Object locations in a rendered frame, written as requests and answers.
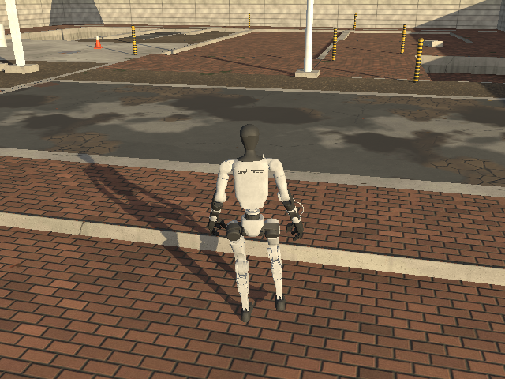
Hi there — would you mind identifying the right robot forearm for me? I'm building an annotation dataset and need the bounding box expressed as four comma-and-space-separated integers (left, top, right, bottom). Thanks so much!
283, 190, 301, 223

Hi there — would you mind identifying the right robot shin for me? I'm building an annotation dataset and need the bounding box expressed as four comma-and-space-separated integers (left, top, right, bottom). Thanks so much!
271, 246, 282, 300

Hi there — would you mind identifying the robot right hand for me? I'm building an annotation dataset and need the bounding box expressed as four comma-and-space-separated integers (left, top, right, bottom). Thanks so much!
286, 221, 304, 241

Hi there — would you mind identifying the robot right thigh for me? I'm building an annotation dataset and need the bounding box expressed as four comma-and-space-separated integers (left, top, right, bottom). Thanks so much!
264, 218, 280, 261

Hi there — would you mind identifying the robot left hand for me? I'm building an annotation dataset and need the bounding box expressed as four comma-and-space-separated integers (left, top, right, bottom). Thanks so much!
208, 219, 226, 236

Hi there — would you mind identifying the left robot forearm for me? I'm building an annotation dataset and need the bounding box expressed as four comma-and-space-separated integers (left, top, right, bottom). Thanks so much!
209, 191, 223, 222

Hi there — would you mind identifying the robot left upper arm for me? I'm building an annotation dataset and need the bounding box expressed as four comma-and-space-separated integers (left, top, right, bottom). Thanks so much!
214, 159, 234, 203

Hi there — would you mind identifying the robot right upper arm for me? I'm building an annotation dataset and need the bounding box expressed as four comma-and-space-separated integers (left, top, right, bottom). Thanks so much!
267, 158, 290, 202

